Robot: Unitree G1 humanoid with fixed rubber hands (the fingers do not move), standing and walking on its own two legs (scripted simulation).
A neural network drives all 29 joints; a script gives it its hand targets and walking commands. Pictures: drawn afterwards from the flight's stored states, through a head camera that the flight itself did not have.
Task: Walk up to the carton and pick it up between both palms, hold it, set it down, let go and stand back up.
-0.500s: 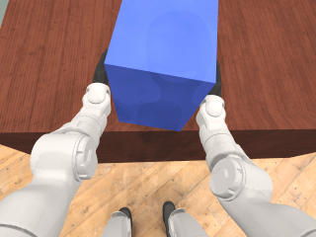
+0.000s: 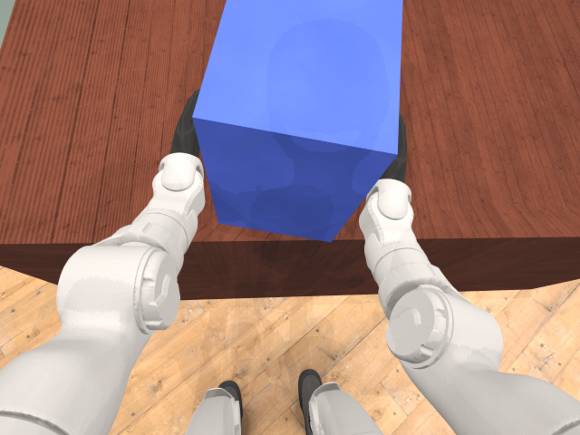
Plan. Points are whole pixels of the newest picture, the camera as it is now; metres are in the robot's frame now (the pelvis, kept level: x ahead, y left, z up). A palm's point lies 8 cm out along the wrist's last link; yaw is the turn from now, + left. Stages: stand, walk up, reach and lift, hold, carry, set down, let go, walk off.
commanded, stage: reach and lift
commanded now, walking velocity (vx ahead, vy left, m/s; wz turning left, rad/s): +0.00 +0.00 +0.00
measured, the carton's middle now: (298, 100) +0.54 -0.03 +0.03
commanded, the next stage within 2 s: none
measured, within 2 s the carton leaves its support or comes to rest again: leaves its support in 1.18 s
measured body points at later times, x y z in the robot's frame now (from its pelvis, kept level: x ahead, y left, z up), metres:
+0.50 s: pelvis +0.00 +0.00 +0.00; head +0.17 +0.03 +0.42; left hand +0.50 +0.11 +0.00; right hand +0.45 -0.16 +0.01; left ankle +0.00 +0.10 -0.70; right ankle +0.01 -0.14 -0.70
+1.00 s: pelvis +0.00 -0.01 +0.00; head +0.13 +0.01 +0.43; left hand +0.47 +0.11 +0.00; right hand +0.43 -0.16 +0.01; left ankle +0.00 +0.10 -0.70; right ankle +0.01 -0.14 -0.70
